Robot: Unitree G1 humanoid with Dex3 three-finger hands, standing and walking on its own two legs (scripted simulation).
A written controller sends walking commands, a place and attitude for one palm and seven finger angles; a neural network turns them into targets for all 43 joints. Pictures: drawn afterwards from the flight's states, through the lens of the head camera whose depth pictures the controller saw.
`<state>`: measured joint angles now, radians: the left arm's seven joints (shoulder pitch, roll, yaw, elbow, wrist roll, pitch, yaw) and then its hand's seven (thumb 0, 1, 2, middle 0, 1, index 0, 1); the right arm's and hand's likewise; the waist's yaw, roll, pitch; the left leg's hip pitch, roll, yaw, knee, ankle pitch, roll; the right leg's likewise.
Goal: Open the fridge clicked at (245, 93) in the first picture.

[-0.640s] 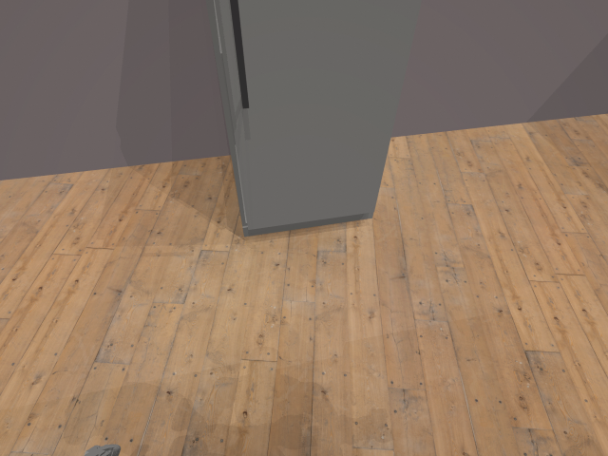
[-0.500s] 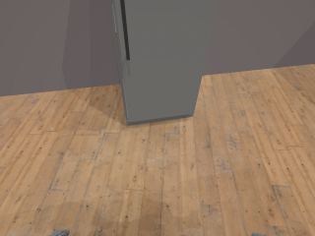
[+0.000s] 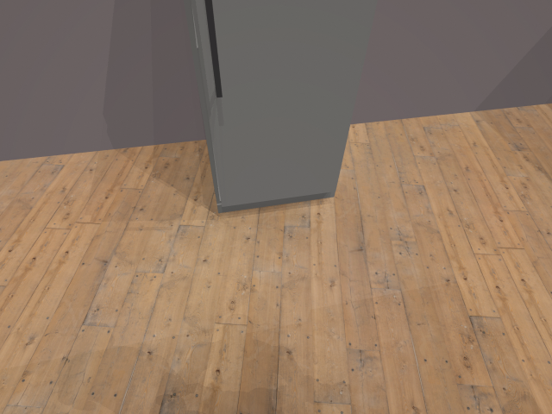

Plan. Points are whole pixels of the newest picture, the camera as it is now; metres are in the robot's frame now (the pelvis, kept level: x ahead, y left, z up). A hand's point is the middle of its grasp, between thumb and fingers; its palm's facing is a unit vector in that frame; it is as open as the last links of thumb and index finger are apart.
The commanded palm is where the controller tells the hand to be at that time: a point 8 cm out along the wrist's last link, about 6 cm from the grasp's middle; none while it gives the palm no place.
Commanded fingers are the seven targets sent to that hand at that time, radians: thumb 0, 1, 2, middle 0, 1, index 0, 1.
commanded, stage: stand and wait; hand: left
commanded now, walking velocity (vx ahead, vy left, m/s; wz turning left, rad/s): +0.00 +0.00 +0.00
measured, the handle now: (209, 12) +1.06 +0.25 +0.15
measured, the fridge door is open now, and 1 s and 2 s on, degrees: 0 0 0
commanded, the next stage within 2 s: look at it before walking up in 0.18 s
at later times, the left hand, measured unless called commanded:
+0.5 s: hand out of the picture +0.08 +0.24 -0.15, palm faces -0.03 -0.94 -0.33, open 7.4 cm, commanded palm none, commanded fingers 0.00 0.90 0.90 -0.20 -0.30 -0.20 -0.30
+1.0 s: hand out of the picture +0.06 +0.24 -0.16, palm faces -0.03 -0.95 -0.32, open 7.4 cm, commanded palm none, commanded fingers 0.00 0.90 0.90 -0.20 -0.30 -0.20 -0.30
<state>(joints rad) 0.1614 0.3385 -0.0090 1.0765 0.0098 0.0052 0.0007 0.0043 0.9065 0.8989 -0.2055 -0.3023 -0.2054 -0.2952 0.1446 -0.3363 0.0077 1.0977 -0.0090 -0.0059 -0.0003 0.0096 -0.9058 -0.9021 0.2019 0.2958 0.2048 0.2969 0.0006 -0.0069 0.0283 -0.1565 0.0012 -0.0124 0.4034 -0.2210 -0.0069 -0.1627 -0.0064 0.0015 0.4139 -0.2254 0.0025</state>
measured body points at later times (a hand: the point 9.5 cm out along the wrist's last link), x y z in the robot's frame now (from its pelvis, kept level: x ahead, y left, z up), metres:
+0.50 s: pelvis +0.00 +0.00 +0.00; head +0.00 +0.00 +0.45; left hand +0.08 +0.29 -0.13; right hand +0.08 -0.29 -0.13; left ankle +0.00 +0.12 -0.74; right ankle +0.00 -0.12 -0.74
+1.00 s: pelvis +0.00 +0.00 +0.00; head +0.00 +0.00 +0.45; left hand +0.06 +0.29 -0.14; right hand +0.07 -0.29 -0.13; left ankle +0.00 +0.12 -0.74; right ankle +0.00 -0.12 -0.74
